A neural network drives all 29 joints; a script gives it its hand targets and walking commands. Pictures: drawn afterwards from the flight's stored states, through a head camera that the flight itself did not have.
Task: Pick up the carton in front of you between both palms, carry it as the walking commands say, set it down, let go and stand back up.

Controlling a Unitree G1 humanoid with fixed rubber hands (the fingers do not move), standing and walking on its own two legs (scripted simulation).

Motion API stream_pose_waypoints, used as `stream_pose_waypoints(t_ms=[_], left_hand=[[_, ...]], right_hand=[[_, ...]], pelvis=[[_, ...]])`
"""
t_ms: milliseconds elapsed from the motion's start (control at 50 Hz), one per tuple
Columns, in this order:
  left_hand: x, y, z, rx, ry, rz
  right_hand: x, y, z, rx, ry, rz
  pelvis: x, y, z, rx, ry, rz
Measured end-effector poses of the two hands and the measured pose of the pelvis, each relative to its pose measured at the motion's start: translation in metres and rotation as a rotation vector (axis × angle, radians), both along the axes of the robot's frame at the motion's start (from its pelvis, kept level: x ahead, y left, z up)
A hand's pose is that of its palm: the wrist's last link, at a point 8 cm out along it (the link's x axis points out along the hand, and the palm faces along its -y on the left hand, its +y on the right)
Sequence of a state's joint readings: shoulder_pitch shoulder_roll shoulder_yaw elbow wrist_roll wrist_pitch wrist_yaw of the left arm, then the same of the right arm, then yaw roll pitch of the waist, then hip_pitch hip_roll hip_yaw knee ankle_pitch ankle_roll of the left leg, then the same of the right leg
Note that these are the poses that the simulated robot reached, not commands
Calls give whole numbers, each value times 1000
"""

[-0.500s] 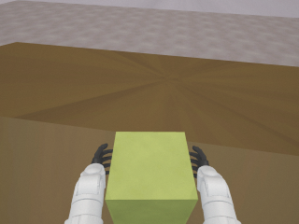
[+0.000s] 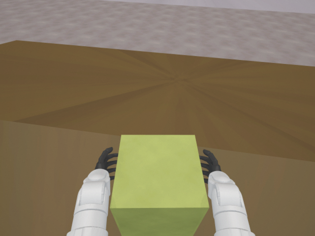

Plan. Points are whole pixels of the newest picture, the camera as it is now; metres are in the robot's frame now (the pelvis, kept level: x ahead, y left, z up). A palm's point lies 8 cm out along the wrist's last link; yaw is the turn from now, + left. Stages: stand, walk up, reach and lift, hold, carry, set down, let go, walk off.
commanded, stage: reach and lift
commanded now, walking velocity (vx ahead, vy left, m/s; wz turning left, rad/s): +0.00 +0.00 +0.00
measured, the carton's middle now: (157, 188) +0.29 +0.00 -0.04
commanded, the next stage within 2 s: hold in 0.32 s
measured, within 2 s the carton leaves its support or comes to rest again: neither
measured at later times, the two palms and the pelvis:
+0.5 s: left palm (99, 171) +0.29 +0.15 +0.05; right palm (216, 173) +0.29 -0.15 +0.05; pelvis +0.00 +0.00 +0.00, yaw +0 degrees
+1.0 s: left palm (99, 172) +0.29 +0.15 +0.05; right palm (216, 173) +0.28 -0.15 +0.05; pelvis +0.00 +0.00 +0.00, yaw +0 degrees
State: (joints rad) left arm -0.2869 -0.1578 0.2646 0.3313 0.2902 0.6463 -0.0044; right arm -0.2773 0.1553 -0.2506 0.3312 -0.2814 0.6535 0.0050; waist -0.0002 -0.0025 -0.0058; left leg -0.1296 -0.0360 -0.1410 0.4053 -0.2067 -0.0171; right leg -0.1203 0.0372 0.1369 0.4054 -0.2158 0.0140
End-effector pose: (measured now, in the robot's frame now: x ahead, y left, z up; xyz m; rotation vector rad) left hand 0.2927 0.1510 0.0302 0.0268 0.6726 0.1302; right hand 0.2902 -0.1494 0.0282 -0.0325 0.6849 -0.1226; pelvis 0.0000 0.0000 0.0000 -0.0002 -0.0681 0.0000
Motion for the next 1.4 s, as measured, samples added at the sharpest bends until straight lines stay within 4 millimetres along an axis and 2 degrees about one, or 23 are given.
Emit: stream_pose_waypoints(t_ms=[340,520,840,1400], left_hand=[[-1,1,8,7,-2,-6],[-6,2,24,0,-31,2],[-9,1,23,-9,-17,8],[-6,1,22,6,-11,0]], right_hand=[[-1,1,8,-7,-2,4],[-5,2,24,-2,-31,2],[-8,1,23,8,-18,-6],[-5,1,22,-7,-12,4]], pelvis=[[6,1,2,0,-18,1],[3,1,3,0,-44,1],[-7,1,1,0,-56,-1],[2,0,3,0,-51,0]])
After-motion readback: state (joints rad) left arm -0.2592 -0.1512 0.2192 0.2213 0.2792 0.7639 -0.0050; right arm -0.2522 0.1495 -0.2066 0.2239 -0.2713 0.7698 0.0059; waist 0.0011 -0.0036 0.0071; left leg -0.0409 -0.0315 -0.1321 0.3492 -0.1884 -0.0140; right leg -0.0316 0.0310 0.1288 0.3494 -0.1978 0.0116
